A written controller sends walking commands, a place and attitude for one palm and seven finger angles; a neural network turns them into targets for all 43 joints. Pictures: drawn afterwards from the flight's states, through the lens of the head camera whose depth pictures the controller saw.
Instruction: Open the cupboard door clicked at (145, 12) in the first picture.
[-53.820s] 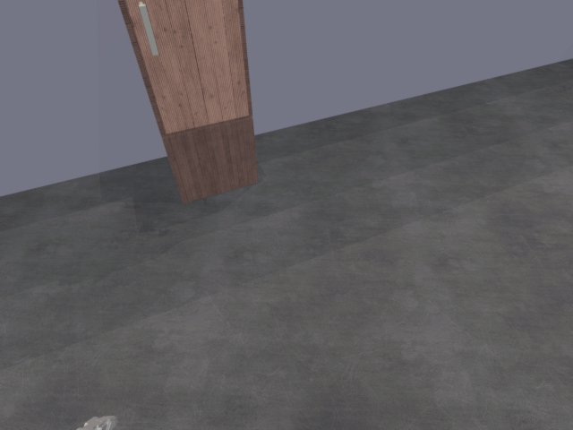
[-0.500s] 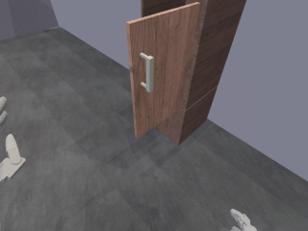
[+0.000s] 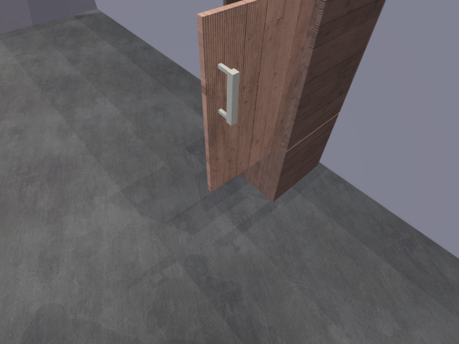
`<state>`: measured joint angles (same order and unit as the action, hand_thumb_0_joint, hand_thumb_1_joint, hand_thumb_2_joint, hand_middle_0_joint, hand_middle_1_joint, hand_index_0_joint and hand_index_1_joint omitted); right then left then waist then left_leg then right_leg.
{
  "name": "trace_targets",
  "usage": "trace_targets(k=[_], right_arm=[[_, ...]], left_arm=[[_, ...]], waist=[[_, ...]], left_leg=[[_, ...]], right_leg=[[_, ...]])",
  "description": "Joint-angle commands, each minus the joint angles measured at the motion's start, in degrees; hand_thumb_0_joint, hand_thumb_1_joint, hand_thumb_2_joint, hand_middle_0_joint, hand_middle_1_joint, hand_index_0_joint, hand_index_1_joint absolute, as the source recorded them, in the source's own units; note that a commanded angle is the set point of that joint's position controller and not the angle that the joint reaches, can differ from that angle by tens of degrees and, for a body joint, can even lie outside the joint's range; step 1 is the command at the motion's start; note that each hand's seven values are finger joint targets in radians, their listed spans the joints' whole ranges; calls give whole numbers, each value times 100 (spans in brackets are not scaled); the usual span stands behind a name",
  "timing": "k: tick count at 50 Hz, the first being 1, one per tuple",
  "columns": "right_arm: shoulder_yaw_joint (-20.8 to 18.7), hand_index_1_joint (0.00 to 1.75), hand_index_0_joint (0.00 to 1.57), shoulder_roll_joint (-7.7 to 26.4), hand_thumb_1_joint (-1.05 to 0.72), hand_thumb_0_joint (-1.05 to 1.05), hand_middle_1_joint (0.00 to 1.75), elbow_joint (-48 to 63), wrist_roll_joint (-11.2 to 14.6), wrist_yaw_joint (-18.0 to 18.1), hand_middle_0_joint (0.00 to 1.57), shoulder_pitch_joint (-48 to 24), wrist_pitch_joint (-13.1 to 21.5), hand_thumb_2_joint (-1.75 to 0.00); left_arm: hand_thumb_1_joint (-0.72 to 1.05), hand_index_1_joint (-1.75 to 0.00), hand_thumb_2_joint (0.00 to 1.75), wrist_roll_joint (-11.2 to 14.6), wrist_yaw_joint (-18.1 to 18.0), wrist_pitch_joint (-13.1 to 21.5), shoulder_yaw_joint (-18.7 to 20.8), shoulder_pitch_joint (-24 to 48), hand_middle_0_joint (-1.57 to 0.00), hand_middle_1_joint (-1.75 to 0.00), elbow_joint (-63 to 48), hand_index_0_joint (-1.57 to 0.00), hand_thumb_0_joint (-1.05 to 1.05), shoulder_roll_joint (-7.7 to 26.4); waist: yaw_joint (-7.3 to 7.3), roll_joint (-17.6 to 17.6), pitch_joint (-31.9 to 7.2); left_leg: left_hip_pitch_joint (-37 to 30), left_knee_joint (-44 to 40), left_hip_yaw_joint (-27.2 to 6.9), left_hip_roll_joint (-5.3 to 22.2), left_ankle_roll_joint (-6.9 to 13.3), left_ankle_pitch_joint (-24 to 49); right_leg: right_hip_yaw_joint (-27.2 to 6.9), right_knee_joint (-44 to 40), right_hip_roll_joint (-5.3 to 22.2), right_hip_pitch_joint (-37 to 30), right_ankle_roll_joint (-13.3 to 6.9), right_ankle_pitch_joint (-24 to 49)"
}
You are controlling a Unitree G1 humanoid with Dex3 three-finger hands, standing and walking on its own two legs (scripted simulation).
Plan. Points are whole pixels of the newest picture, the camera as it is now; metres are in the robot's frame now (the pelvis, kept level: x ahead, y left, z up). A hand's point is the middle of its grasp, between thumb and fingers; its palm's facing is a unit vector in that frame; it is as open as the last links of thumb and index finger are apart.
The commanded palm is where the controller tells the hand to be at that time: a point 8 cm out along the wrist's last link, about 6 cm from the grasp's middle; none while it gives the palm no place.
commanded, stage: let the arm hang, fingers relaxed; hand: left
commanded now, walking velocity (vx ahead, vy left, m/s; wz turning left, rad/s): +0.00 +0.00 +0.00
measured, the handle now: (227, 95) +0.65 +0.04 +0.06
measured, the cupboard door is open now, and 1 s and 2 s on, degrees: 88 88 88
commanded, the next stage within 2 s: look to check the result in 0.72 s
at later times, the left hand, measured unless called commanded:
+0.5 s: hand out of the picture +0.02 +0.19 -0.16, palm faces +0.01 -0.97 -0.24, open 7.4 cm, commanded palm none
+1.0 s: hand out of the picture +0.06 +0.23 -0.15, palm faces -0.01 -0.95 -0.33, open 7.4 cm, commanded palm none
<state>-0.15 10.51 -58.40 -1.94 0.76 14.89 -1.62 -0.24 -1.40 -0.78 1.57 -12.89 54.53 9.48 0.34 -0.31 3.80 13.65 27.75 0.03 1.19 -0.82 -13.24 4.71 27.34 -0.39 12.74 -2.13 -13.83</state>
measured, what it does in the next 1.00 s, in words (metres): stands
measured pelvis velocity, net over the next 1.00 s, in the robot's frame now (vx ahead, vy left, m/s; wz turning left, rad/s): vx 0.00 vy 0.00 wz -0.01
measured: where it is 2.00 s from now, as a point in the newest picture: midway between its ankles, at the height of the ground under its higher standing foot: outside the picture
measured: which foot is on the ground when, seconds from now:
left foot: down 0.00-1.00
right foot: down 0.00-1.00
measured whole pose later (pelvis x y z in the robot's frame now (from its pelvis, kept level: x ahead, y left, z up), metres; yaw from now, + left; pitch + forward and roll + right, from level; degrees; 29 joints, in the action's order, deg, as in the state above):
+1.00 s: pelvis +0.00 +0.00 +0.01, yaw -1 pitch -2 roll +0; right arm -1.1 15.5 -64.8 -1.5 0.7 9.6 -0.2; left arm -0.5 -0.8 0.9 1.6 -7.8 65.4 15.0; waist 0.6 2.4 4.1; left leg 8.5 19.9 1.1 0.8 -0.6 -9.7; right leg 3.7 21.1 -0.2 8.7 -1.8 -10.8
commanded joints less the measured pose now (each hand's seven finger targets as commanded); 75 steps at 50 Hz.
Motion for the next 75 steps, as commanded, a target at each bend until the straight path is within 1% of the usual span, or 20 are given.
trace_targets(k=[1, 4, 9, 11, 16, 19, 25, 27, 32, 34, 38, 44, 49, 54, 55, 61, 64, 69, 72, 75], right_arm=[[-121, 30, 20, 544, -90, 0, 30, 71, 47, 59, 20, 128, 130, -90], [-136, 30, 20, 558, -90, 0, 30, -134, 75, 76, 20, 261, 136, -90], [-135, 30, 20, 547, -90, 0, 30, -360, 80, 82, 20, 381, 103, -90], [-131, 30, 20, 502, -90, 0, 30, -439, 68, 82, 20, 409, 102, -90], [-138, 30, 20, 526, -90, 0, 30, -509, 62, 81, 20, 425, 113, -90], [-148, 30, 20, 558, -90, 0, 30, -504, 67, 80, 20, 365, 122, -90], [-161, 30, 20, 584, -90, 0, 30, -499, 52, 75, 20, 253, 142, -90], [-171, 30, 20, 626, -90, 0, 30, -484, 43, 74, 20, 197, 148, -90], [-187, 30, 20, 780, -90, 0, 30, -442, 50, 78, 20, 36, 189, -90], [-207, 30, 20, 855, -90, 0, 30, -407, 60, 77, 20, -47, 194, -90], [-212, 30, 20, 991, -90, 0, 30, -402, 60, 69, 20, -188, 210, -90], [-234, 30, 20, 1243, -90, 0, 30, -359, 76, 56, 20, -382, 217, -90], [-241, 30, 20, 1431, -90, 0, 30, -350, 79, 43, 20, -589, 217, -90], [-241, 30, 20, 1579, -90, 0, 30, -334, 89, 22, 20, -732, 208, -90], [-236, 30, 20, 1613, -90, 0, 30, -347, 77, 19, 20, -753, 208, -90], [-221, 30, 20, 1744, -90, 0, 30, -322, 81, 11, 20, -896, 221, -90], [-226, 30, 20, 1786, -90, 0, 30, -294, 90, 11, 20, -939, 226, -90], [-216, 30, 20, 1853, -90, 0, 30, -273, 92, 14, 20, -986, 222, -90], [-208, 30, 20, 1857, -90, 0, 30, -284, 84, 14, 20, -989, 225, -90], [-207, 30, 20, 1852, -90, 0, 30, -283, 91, 14, 20, -976, 223, -90]], left_arm=[[90, -30, 90, -24, 5, 154, 76, -114, -20, -30, 183, -20, 0, 786], [90, -30, 90, -16, -12, 174, 63, -128, -20, -30, 468, -20, 0, 845], [90, -30, 90, -10, -31, 168, 48, -185, -20, -30, 763, -20, 0, 902], [90, -30, 90, -11, -33, 155, 53, -183, -20, -30, 815, -20, 0, 890], [90, -30, 90, -16, -44, 155, 65, -173, -20, -30, 879, -20, 0, 903], [90, -30, 90, -27, -46, 159, 86, -176, -20, -30, 899, -20, 0, 929], [90, -30, 90, -36, -38, 174, 119, -34, -20, -30, 868, -20, 0, 960], [90, -30, 90, -33, -30, 181, 130, 9, -20, -30, 852, -20, 0, 994], [90, -30, 90, -35, -15, 211, 155, 152, -20, -30, 814, -20, 0, 1089], [90, -30, 90, -41, -14, 223, 171, 175, -20, -30, 809, -20, 0, 1146], [90, -30, 90, -34, 0, 238, 166, 315, -20, -30, 800, -20, 0, 1250], [90, -30, 90, -40, 10, 273, 192, 480, -20, -30, 775, -20, 0, 1482], [90, -30, 90, -34, 17, 286, 178, 625, -20, -30, 772, -20, 0, 1650], [90, -30, 90, -37, 21, 305, 173, 732, -20, -30, 765, -20, 0, 1809], [90, -30, 90, -33, 23, 305, 163, 783, -20, -30, 769, -20, 0, 1839], [90, -30, 90, -31, 28, 318, 157, 902, -20, -30, 748, -20, 0, 1949], [90, -30, 90, -35, 24, 332, 164, 879, -20, -30, 743, -20, 0, 1993], [90, -30, 90, -32, 25, 331, 151, 932, -20, -30, 728, -20, 0, 2043], [90, -30, 90, -25, 26, 329, 144, 963, -20, -30, 717, -20, 0, 2049], [90, -30, 90, -27, 22, 330, 149, 975, -20, -30, 710, -20, 0, 2062]], waist=[[12, 346, -422], [12, 115, -324], [25, -95, -67], [36, -9, 10], [32, -99, 52], [14, 53, 112], [22, 21, 166], [22, 153, 118], [11, 214, -7], [-15, 124, -37], [3, 187, -166], [7, 20, -314], [10, 114, -335], [17, -69, -381], [36, 13, -397], [36, 88, -472], [19, 4, -557], [22, -18, -506], [29, 91, -527], [35, 18, -534]], left_leg=[[-81, -713, -323, 408, 234, 349], [-222, -734, -272, 427, 232, 554], [-263, -764, -191, 394, 227, 335], [-249, -811, -196, 389, 239, 237], [-218, -870, -214, 401, 246, 146], [-184, -897, -225, 399, 243, 109], [-137, -932, -249, 400, 230, 132], [-143, -954, -260, 396, 218, 89], [-190, -1005, -344, 457, 228, 344], [-222, -999, -345, 463, 230, 391], [-350, -1040, -365, 490, 226, 512], [-503, -1044, -373, 522, 224, 721], [-611, -1082, -379, 551, 214, 813], [-711, -1106, -374, 549, 203, 847], [-721, -1127, -365, 559, 189, 831], [-794, -1185, -377, 597, 177, 1000], [-899, -1156, -359, 593, 179, 1132], [-924, -1185, -338, 603, 163, 1145], [-919, -1212, -324, 612, 147, 1150], [-927, -1218, -305, 616, 146, 1135]], right_leg=[[-708, -850, 651, -365, -119, 322], [-656, -898, 651, -321, -128, 427], [-692, -1097, 671, -109, -136, -53], [-732, -1118, 671, -30, -139, -211], [-745, -1092, 657, 8, -126, -324], [-753, -1091, 655, 43, -126, -357], [-760, -1104, 680, 11, -119, -328], [-782, -1101, 683, -8, -123, -341], [-763, -1038, 682, -182, -122, 26], [-744, -1053, 685, -216, -124, 81], [-763, -1053, 714, -300, -121, 264], [-753, -1095, 738, -425, -117, 504], [-777, -1138, 764, -448, -116, 686], [-806, -1236, 797, -501, -89, 780], [-826, -1240, 812, -516, -91, 770], [-844, -1236, 818, -641, -83, 1091], [-835, -1242, 825, -694, -65, 1312], [-843, -1264, 817, -701, -54, 1401], [-864, -1260, 832, -770, -57, 1463], [-866, -1282, 827, -792, -47, 1466]])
